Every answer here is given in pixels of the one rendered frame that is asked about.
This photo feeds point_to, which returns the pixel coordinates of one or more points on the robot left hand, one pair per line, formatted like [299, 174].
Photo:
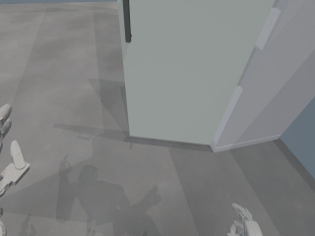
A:
[15, 171]

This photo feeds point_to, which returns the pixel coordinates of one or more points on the fridge door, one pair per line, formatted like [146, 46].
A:
[184, 62]

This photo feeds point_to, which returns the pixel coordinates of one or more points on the handle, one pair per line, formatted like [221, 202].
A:
[127, 23]

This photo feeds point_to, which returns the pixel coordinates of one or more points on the robot right hand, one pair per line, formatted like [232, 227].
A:
[249, 227]

